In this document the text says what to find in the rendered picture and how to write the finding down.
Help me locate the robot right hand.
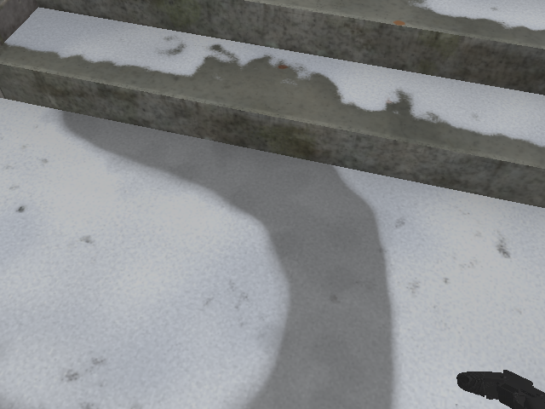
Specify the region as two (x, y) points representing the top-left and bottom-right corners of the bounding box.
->
(456, 370), (545, 409)

